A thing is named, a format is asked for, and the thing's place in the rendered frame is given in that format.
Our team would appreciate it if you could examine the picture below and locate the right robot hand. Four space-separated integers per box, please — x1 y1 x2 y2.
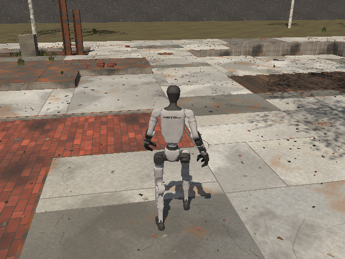
197 153 209 167

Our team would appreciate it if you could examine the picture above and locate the robot left thigh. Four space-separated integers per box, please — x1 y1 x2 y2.
154 151 165 195

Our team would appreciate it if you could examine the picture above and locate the right robot upper arm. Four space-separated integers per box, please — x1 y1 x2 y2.
184 109 199 140

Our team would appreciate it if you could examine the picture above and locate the left robot forearm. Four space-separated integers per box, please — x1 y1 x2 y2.
144 129 152 144

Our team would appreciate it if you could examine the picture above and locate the right robot forearm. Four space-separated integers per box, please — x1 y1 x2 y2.
195 131 207 155

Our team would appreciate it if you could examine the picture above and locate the left robot hand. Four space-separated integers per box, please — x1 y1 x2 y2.
144 142 156 151

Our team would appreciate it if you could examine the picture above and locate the left robot shin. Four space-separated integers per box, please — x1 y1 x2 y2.
155 186 164 223

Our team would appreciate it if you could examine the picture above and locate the left robot upper arm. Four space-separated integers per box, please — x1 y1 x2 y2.
147 108 162 137

